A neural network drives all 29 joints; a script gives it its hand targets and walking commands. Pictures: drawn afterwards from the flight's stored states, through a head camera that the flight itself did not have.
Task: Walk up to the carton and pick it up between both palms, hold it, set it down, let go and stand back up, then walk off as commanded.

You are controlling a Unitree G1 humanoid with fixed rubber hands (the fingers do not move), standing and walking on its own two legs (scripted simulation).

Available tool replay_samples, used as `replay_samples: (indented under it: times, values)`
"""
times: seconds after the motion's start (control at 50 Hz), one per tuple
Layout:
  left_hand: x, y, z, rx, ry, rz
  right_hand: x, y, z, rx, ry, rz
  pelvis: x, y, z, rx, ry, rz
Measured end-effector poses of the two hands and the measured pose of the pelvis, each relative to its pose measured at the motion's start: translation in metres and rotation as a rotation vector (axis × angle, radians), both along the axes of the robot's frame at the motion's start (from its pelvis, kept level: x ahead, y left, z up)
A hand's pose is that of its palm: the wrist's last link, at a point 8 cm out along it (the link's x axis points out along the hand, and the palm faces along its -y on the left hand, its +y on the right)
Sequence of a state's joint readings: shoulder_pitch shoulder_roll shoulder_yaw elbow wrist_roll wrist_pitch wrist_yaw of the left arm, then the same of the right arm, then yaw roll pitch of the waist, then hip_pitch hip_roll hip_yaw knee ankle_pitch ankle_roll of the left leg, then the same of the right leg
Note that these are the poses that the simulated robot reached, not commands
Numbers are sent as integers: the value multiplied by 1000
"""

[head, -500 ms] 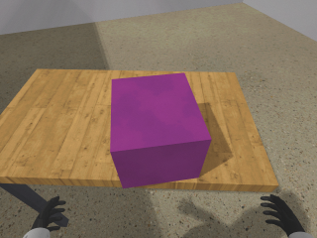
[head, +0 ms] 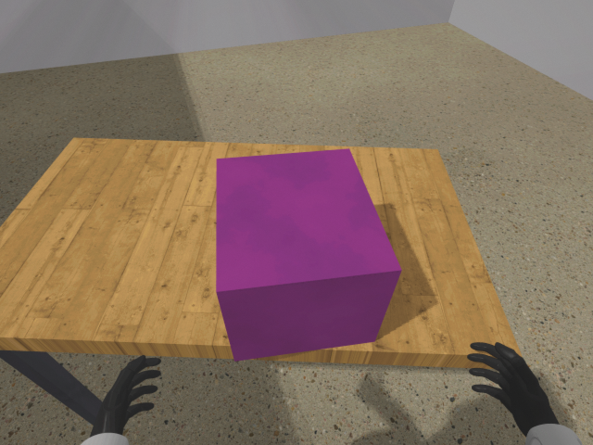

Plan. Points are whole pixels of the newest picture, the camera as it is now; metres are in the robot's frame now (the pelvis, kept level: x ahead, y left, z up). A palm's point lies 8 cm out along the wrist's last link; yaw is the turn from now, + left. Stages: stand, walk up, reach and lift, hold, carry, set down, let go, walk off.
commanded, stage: reach and lift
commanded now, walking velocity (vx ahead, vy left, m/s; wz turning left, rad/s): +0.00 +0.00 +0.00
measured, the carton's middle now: (294, 249) +0.40 +0.02 +0.03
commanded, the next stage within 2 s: none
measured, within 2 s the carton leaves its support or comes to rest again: neither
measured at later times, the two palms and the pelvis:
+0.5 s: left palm (131, 385) +0.18 +0.21 +0.05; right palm (524, 380) +0.18 -0.23 +0.06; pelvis +0.00 +0.00 +0.00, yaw +0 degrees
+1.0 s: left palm (121, 316) +0.25 +0.22 +0.10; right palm (499, 310) +0.25 -0.22 +0.09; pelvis +0.00 -0.01 +0.00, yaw +0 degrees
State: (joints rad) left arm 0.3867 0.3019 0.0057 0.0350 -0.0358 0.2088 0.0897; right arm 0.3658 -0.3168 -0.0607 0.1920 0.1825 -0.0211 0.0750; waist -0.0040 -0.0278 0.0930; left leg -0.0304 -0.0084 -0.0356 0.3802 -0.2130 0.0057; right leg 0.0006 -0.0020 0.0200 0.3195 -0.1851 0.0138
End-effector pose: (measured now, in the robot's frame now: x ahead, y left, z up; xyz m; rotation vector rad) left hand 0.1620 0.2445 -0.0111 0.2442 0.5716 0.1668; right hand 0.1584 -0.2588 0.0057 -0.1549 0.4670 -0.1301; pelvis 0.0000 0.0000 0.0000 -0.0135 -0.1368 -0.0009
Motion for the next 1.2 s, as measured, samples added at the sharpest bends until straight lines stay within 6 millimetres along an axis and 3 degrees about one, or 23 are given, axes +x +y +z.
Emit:
replay_samples:
  times: [0.12,0.26,0.44,0.54,0.74,1.04,1.12,1.2]
  values:
    - [7,-14,24,-26,-101,-24,0,6,17,28,-58,17,-2,-2,0,3,-2,0]
    - [9,-18,39,-44,-151,-19,7,16,39,69,-130,42,-5,-3,1,4,-1,0]
    - [18,-34,61,-92,-224,-44,13,22,47,107,-155,47,-5,-3,1,4,21,-1]
    - [28,-32,64,-101,-225,-31,22,25,56,117,-185,46,-3,-3,1,4,43,-1]
    - [67,-31,82,-98,-258,-29,62,31,69,149,-225,47,4,-3,1,5,75,-2]
    - [90,-21,117,-78,-294,5,97,39,92,178,-274,59,3,-5,2,7,62,-2]
    - [107,-22,134,-88,-338,4,117,45,108,192,-310,83,-1,-5,2,7,62,-2]
    - [129,-17,135,-107,-300,32,143,47,111,205,-284,86,-3,-5,2,7,72,-2]
